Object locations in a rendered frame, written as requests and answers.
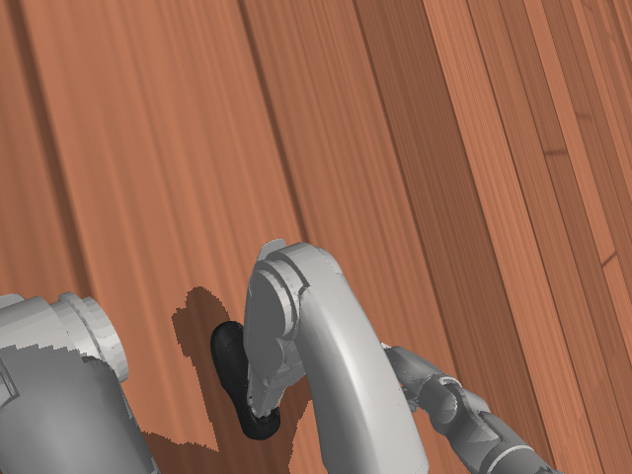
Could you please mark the right robot arm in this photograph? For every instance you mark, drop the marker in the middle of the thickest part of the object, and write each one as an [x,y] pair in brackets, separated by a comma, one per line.
[483,442]

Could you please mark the right robot foot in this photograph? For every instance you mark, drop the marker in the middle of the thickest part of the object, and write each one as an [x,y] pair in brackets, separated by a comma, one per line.
[231,364]

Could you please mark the right robot hand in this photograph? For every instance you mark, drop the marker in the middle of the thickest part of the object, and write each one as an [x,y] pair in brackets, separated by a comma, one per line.
[412,370]

